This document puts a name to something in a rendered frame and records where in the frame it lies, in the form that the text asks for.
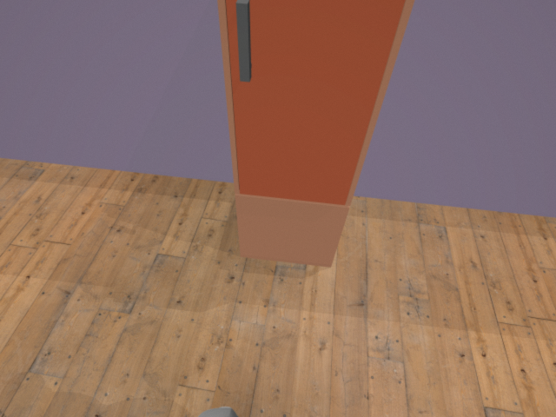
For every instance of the cupboard door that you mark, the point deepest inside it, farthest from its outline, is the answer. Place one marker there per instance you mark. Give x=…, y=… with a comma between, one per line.
x=317, y=67

